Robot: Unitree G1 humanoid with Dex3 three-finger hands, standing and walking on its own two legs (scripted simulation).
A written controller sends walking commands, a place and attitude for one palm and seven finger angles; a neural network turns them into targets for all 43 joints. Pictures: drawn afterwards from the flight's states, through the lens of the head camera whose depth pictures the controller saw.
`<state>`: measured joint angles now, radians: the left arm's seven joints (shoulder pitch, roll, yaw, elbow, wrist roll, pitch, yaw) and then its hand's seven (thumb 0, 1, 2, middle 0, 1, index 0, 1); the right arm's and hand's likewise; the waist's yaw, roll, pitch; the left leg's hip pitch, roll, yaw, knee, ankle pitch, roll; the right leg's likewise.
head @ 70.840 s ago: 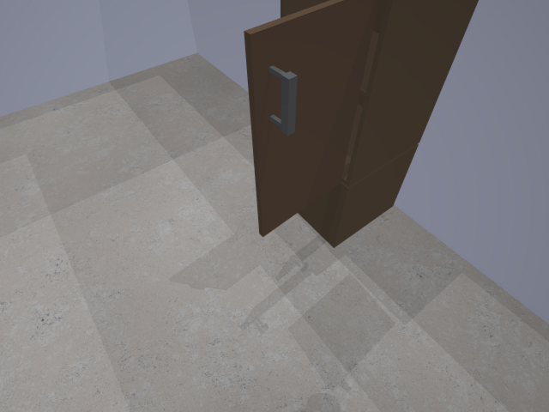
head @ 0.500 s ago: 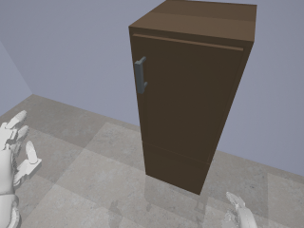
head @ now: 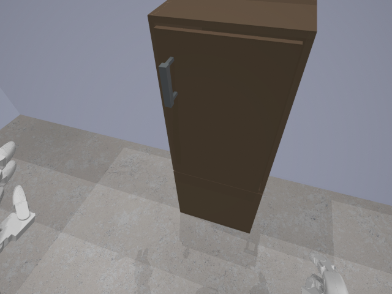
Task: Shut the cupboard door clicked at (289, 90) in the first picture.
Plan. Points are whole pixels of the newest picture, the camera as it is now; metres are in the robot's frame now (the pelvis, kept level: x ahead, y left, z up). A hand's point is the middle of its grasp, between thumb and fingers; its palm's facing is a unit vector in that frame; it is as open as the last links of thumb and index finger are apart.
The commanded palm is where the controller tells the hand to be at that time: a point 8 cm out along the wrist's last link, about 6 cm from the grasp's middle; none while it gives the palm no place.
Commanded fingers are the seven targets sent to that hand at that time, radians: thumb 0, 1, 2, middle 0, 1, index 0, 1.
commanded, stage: step back with the hand held close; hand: left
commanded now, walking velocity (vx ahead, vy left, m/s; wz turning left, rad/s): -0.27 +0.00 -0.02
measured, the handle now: (169, 82) +0.62 +0.11 +0.12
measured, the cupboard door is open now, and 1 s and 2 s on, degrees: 0 0 0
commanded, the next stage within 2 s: stop stepping back and stand still in 1.06 s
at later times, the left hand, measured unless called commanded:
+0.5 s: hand out of the picture +0.13 +0.27 +0.16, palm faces +0.48 -0.76 -0.44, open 7.4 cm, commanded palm +0.07 +0.30 +0.18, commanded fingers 0.00 0.90 0.90 -0.20 -0.30 -0.20 -0.30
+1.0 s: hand out of the picture +0.07 +0.30 +0.17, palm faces +0.52 -0.74 -0.42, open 7.4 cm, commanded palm +0.02 +0.31 +0.18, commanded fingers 0.00 0.90 0.90 -0.20 -0.30 -0.20 -0.30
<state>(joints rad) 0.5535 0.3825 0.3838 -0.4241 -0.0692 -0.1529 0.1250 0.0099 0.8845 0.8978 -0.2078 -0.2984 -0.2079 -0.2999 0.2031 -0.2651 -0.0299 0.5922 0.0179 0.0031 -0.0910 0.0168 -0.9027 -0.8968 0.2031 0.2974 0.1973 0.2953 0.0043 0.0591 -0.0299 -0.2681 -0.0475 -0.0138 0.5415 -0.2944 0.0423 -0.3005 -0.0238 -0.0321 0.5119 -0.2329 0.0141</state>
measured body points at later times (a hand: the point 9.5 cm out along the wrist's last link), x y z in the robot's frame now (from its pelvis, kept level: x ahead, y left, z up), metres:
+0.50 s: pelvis -0.07 +0.00 -0.01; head -0.07 +0.01 +0.44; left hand +0.10 +0.31 +0.19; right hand +0.08 -0.25 -0.09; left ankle -0.01 +0.09 -0.73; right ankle +0.02 -0.13 -0.73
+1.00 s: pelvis -0.12 +0.01 -0.01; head -0.09 +0.05 +0.44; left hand +0.04 +0.33 +0.19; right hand +0.07 -0.21 -0.08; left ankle -0.01 +0.09 -0.73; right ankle -0.21 -0.13 -0.73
